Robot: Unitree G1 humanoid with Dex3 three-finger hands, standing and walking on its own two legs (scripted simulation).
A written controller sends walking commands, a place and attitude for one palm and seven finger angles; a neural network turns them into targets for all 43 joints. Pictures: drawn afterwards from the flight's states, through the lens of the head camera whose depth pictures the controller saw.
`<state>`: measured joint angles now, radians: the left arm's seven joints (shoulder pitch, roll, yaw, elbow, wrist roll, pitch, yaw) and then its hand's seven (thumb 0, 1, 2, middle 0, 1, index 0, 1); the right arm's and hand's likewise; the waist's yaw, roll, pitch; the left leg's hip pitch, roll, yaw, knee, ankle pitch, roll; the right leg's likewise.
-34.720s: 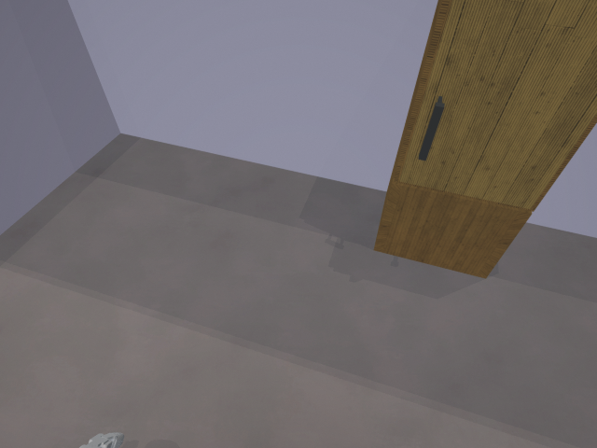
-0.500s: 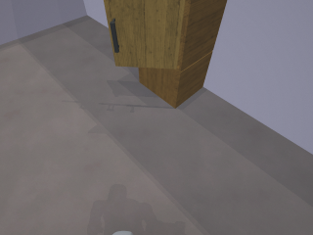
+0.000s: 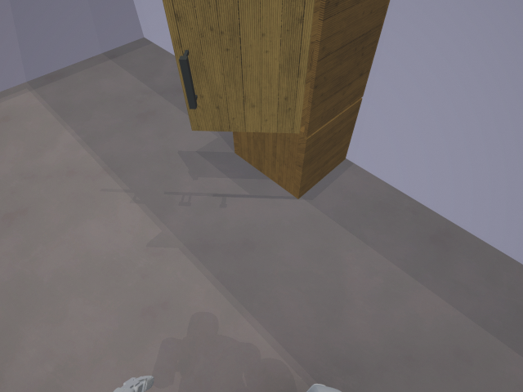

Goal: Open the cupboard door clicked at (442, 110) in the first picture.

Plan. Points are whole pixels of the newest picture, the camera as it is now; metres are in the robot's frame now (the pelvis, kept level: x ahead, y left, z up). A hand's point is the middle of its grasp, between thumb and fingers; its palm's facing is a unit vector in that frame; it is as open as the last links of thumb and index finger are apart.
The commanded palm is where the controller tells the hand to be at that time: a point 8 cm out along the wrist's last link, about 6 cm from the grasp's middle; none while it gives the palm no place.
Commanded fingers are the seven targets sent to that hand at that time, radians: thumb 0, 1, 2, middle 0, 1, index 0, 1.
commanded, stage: take the last steps up to it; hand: left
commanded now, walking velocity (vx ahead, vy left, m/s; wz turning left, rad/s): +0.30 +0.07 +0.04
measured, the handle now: (190, 80) +1.03 +0.27 -0.10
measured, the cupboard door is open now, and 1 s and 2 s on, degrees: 42 42 42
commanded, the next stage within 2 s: come to a stop and stand still in 1.10 s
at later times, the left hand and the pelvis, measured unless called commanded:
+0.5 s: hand out of the picture +0.10 +0.21 -0.19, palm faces +0.12 -0.98 -0.15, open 7.3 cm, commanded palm none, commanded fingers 0.00 0.90 0.90 -0.20 -0.30 -0.20 -0.30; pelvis +0.18 +0.04 -0.01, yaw +1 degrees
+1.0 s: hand (184, 232) +0.47 +0.20 -0.15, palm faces -0.02 -0.98 -0.21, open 7.3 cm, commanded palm none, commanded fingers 0.00 0.90 0.90 -0.20 -0.30 -0.20 -0.30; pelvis +0.35 +0.02 +0.00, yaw +1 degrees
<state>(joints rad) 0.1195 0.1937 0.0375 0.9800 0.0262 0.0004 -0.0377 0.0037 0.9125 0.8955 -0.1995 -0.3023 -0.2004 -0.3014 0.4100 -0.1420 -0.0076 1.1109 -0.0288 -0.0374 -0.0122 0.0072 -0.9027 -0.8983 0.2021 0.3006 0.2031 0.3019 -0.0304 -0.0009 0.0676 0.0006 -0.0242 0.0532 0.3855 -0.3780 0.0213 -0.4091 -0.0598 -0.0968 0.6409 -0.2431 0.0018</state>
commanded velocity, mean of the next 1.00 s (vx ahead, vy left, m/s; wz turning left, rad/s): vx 0.28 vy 0.04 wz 0.00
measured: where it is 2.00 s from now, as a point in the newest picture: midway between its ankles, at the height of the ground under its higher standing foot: (264, 335)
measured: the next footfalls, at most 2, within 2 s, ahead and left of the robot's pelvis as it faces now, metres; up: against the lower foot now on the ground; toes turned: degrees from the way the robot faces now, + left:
right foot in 0.02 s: +0.11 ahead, -0.11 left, +0.00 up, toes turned -6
left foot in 0.46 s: +0.29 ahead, +0.15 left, +0.00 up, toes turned +8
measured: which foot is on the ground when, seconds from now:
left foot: down 0.00-0.02, up 0.04-0.44, down 0.46-0.92, up 0.94-1.00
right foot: up 0.00-0.00, down 0.02-0.46, up 0.48-0.90, down 0.92-1.00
